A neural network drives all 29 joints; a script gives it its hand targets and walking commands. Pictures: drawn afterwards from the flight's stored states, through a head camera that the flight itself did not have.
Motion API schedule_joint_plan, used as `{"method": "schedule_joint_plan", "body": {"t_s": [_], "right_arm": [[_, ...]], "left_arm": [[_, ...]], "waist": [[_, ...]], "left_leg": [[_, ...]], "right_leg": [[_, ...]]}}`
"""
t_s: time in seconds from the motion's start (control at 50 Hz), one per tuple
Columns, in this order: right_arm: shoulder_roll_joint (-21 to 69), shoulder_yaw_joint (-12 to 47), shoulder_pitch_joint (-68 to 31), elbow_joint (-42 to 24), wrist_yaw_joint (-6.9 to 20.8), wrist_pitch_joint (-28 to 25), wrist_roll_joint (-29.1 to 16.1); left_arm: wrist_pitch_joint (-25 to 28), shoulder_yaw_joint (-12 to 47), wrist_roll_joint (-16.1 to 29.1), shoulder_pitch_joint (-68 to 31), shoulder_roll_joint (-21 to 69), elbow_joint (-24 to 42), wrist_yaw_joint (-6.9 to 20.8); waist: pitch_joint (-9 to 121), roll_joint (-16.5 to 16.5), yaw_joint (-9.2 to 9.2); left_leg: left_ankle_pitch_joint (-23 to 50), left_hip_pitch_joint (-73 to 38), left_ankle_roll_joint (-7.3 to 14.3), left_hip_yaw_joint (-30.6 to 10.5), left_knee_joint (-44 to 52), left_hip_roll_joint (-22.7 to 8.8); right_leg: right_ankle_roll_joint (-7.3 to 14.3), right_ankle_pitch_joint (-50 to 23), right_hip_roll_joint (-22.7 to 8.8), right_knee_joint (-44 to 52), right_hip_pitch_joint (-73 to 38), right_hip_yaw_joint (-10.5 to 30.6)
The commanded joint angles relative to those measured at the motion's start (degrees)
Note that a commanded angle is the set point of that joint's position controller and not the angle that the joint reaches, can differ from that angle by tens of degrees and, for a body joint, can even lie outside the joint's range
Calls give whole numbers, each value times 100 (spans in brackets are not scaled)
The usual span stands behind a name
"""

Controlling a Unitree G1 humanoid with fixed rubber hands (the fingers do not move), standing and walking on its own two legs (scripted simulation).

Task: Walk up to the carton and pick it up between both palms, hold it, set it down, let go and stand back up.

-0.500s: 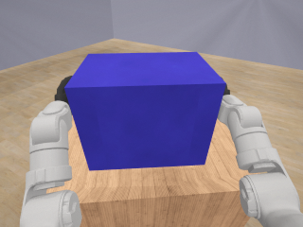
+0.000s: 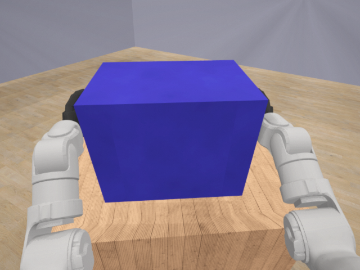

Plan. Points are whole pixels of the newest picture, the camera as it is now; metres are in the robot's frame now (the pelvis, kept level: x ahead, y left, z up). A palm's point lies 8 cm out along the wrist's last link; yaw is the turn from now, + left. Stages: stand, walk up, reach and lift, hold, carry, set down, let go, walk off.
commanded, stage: hold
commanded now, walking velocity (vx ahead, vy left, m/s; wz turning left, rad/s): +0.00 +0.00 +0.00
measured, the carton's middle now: (171, 128) +0.38 +0.00 +0.21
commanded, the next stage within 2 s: none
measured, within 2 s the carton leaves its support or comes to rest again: neither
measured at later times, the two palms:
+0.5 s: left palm (77, 124) +0.36 +0.19 +0.24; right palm (263, 120) +0.36 -0.21 +0.24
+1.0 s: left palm (73, 128) +0.35 +0.20 +0.24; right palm (261, 122) +0.36 -0.20 +0.24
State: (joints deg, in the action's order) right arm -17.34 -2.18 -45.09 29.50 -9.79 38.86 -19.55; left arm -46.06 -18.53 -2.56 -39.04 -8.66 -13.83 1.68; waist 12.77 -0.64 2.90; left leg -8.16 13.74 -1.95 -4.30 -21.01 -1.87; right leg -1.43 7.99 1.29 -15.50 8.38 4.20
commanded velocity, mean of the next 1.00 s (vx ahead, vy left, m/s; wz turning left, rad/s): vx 0.00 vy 0.00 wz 0.00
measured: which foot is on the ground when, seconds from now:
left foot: down 0.00-1.00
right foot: down 0.00-1.00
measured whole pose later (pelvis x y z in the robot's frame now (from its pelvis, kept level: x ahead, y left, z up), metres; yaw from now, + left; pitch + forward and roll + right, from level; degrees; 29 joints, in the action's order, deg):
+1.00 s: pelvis +0.00 +0.00 +0.00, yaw +0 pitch +1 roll -1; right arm -16.7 -2.5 -44.0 28.7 -10.1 38.8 -19.8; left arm -47.2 -18.8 -3.3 -37.8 -8.2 -11.5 2.0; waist 12.5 -0.5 3.0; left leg -8.2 13.4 -2.0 -4.5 -21.0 -1.8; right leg -1.4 8.3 1.3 -15.8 8.2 4.1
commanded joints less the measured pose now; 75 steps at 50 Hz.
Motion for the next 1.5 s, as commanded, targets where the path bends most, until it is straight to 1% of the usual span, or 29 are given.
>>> {"method": "schedule_joint_plan", "body": {"t_s": [0.0,0.08,0.1,0.18,0.24,0.32,0.34,0.36,0.4,0.42,0.48,0.5,0.52,0.56,0.6,0.68,0.82,0.84,0.92,1.02,1.08,1.1,1.12,1.18,1.22,1.24,1.26,1.34,1.48], "right_arm": [[3682,1804,-5191,-2195,939,-452,-1190],[3630,1787,-5440,-2234,995,-502,-1312],[3575,1727,-5497,-2602,984,-573,-1357],[3544,1492,-5725,-2101,1008,-494,-1064],[3752,1851,-5341,-2325,1030,-517,-1245],[3761,1840,-5612,-2376,1054,-597,-1327],[3848,1976,-5656,-2850,1039,-622,-1360],[3816,1926,-5404,-2757,993,-544,-1321],[3598,1720,-5364,-2580,919,-497,-1172],[3703,1936,-5402,-2749,950,-559,-1268],[3585,1890,-5122,-2422,906,-431,-1152],[3639,1807,-5018,-2248,918,-429,-1257],[3518,1719,-5164,-2291,909,-410,-1164],[3673,1979,-5252,-2938,876,-468,-1232],[3528,1819,-5215,-2569,852,-439,-1295],[3777,1904,-5177,-2498,924,-401,-1249],[3559,1702,-4977,-2136,925,-381,-1220],[3641,1757,-5117,-2204,949,-394,-1230],[3678,1838,-5300,-2647,955,-493,-1243],[3646,1554,-5585,-2007,1019,-506,-853],[3602,1552,-5378,-1606,1046,-490,-1016],[3831,1787,-5628,-2419,1038,-621,-1167],[3663,1677,-5681,-2125,1010,-573,-1103],[3706,1687,-5663,-2383,975,-618,-1134],[3650,1682,-5516,-2223,1032,-577,-1176],[3555,1514,-5364,-1564,1045,-465,-1032],[3608,1645,-5647,-1822,1083,-530,-1130],[3585,1728,-5601,-2330,1058,-575,-1255],[3724,1974,-5299,-2564,960,-541,-1455]], "left_arm": [[397,2621,939,-4954,3099,1151,766],[354,2759,990,-5031,3194,1280,716],[374,3082,1257,-5089,3394,1603,701],[317,2524,970,-4937,3061,584,791],[412,2863,1109,-5171,3213,1634,711],[486,2999,1277,-5421,3297,1599,598],[481,2864,1279,-5143,3282,1725,600],[452,3051,1348,-5090,3339,1753,603],[363,2846,1175,-4709,3203,1093,674],[400,2785,1143,-4810,3229,1470,676],[307,2590,940,-4554,2886,1261,762],[331,2722,1029,-4833,3022,1648,773],[322,2688,1007,-4719,3028,1314,790],[295,2656,1007,-4411,2968,1434,829],[258,2623,926,-4460,2959,1277,834],[352,2695,1072,-4805,2936,1449,782],[355,2868,986,-5071,3024,1690,784],[335,2723,932,-4888,3020,1475,770],[372,3107,1185,-5135,3094,1999,757],[385,2637,996,-5218,3140,598,774],[387,2645,1009,-5023,3257,663,805],[466,2985,1226,-5248,3393,1293,759],[408,2686,1076,-5023,3273,630,733],[459,2793,1230,-4988,3377,919,746],[453,2796,1218,-5176,3376,1206,675],[415,2528,1011,-5312,3141,726,721],[400,2433,922,-5172,3143,620,706],[427,2860,1236,-5186,3327,1152,674],[400,2731,1158,-4872,3159,1597,629]], "waist": [[2033,-75,-44],[2180,-293,-89],[2437,-363,86],[1761,-48,-2],[2658,-105,28],[2620,-376,-18],[2975,-96,-185],[2811,-105,83],[2078,118,87],[2616,184,-105],[1912,310,-37],[2150,-116,16],[1934,-23,132],[2266,188,-40],[2117,-42,40],[2042,229,-41],[2072,-413,184],[2026,-228,-1],[2726,-239,111],[1541,80,-27],[1732,-232,84],[2526,-230,25],[2217,-188,-27],[2343,58,86],[2408,-192,58],[1771,-192,75],[1947,-126,-171],[2288,-207,55],[2563,8,-100]], "left_leg": [[1140,-1057,49,312,181,383],[1042,-1161,0,304,147,388],[1387,-1224,-111,282,44,359],[604,-878,80,387,269,396],[1223,-1267,3,313,114,391],[1228,-1278,-60,299,30,394],[1571,-1456,37,329,-35,450],[1678,-1465,-25,294,-40,454],[1288,-1216,17,312,59,404],[1446,-1331,84,322,26,408],[1186,-1035,164,349,138,431],[1463,-1185,20,347,87,440],[1207,-1057,5,295,155,396],[1594,-1113,105,379,54,457],[1474,-1142,51,338,42,460],[1377,-1003,97,373,140,438],[1207,-1223,-74,344,141,404],[1336,-1209,-20,360,113,408],[1248,-1306,-49,294,30,395],[165,-760,96,411,345,365],[531,-919,10,309,277,341],[1090,-1141,-7,328,112,399],[786,-1020,45,358,169,427],[1039,-1109,52,305,119,395],[1328,-1299,-40,312,82,364],[559,-1080,-4,345,263,337],[519,-1018,67,371,306,315],[1186,-1097,-42,271,110,391],[1942,-1448,8,294,-92,442]], "right_leg": [[45,-1092,355,88,-538,-210],[77,-938,336,57,-319,-252],[128,-1266,368,30,-401,-213],[100,-532,293,266,-199,-180],[87,-1295,394,77,-646,-205],[109,-1139,357,58,-334,-238],[16,-1453,378,40,-503,-270],[56,-1619,399,56,-537,-253],[31,-1297,380,149,-357,-212],[48,-1509,398,67,-569,-211],[-14,-1437,336,90,-607,-195],[2,-1612,327,26,-584,-195],[37,-1295,359,137,-505,-168],[-49,-1836,375,32,-829,-197],[-29,-1615,317,54,-696,-183],[-36,-1451,351,44,-646,-198],[55,-1209,343,98,-426,-220],[47,-1273,377,84,-515,-229],[78,-1339,362,14,-600,-244],[93,-90,293,234,-90,-280],[138,-628,261,195,-276,-170],[93,-1168,351,50,-415,-246],[92,-805,316,210,-384,-197],[60,-1050,383,112,-494,-230],[101,-1236,377,81,-342,-263],[120,-491,298,200,-53,-240],[161,-414,319,200,-94,-206],[136,-1261,360,69,-443,-215],[-9,-1947,388,-14,-629,-217]]}}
